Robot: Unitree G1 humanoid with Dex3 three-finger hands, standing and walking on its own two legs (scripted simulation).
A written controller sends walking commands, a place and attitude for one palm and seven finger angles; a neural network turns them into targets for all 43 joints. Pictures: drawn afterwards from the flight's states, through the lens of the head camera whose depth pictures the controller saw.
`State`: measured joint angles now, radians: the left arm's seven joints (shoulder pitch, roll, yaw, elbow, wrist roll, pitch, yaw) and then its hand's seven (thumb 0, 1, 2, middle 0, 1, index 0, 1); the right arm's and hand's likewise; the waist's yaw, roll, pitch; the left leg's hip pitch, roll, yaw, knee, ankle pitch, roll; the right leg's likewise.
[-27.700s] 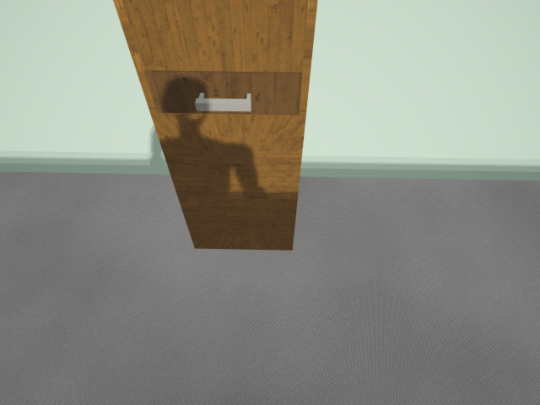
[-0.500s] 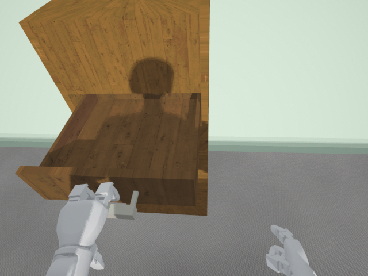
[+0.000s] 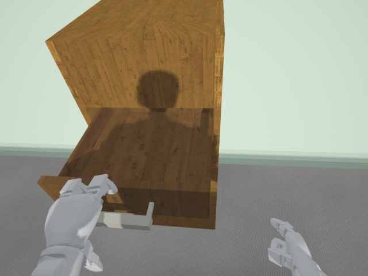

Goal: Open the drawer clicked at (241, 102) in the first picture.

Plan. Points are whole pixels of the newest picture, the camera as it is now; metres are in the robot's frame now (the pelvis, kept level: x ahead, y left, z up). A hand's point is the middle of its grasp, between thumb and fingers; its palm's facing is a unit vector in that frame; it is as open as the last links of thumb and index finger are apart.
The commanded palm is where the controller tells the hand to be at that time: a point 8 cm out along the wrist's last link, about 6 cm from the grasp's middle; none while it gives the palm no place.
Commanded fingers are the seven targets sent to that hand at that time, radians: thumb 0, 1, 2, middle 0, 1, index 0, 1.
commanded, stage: lift the hand off the handle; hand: left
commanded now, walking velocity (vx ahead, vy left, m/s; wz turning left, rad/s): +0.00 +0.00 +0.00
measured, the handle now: (122, 212) +0.24 +0.19 +0.02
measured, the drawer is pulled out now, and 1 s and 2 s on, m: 0.27 0.27 0.27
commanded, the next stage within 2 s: draw the hand back to the body in 0.68 s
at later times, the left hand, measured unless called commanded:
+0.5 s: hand (86, 200) +0.19 +0.20 +0.15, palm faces +0.18 -0.15 -0.97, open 13.8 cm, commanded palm +0.15 +0.20 +0.21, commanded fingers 0.00 -0.50 0.30 -0.30 -1.20 -0.30 -1.20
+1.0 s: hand (72, 202) +0.18 +0.22 +0.16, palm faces +0.15 -0.10 -0.98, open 13.8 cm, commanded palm +0.15 +0.21 +0.21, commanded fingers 0.00 -0.50 0.30 -0.30 -1.20 -0.30 -1.20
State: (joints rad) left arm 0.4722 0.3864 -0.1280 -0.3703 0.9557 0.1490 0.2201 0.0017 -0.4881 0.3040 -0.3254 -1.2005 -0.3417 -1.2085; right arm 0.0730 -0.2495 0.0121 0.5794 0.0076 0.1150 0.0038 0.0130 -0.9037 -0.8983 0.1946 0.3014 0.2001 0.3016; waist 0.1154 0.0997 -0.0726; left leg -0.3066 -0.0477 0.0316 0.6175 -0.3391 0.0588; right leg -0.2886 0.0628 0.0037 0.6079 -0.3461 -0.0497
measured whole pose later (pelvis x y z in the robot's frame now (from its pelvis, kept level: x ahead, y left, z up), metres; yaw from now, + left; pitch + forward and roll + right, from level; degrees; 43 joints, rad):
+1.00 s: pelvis -0.02 -0.01 +0.01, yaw +1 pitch -3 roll +0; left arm 0.34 0.54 0.02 -0.49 0.82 0.15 0.00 0.00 -0.49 0.30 -0.33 -1.20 -0.32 -1.20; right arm 0.07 -0.27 0.05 0.59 0.04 0.11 0.01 0.01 -0.90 -0.90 0.19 0.30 0.20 0.30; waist 0.11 0.13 -0.01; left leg -0.19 -0.03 0.01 0.49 -0.25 0.04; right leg -0.16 0.08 -0.01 0.47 -0.25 -0.07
